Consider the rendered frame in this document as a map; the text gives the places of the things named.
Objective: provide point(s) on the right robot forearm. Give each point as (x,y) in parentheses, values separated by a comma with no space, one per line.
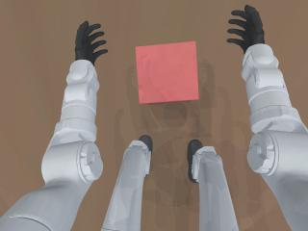
(267,94)

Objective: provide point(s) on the left robot upper arm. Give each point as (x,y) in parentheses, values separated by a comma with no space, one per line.
(68,170)

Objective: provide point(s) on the robot left thigh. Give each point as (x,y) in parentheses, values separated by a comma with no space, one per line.
(124,211)

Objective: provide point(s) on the right robot upper arm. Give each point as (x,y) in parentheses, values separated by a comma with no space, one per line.
(281,157)

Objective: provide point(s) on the left robot hand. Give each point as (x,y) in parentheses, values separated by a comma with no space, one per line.
(83,47)

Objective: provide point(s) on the left robot forearm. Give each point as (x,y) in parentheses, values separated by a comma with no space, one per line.
(77,121)

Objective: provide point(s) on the carton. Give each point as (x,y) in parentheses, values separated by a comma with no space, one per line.
(167,72)

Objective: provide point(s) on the right robot hand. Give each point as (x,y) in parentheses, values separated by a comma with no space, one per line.
(253,32)

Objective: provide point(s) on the robot left shin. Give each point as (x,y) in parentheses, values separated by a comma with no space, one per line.
(135,142)

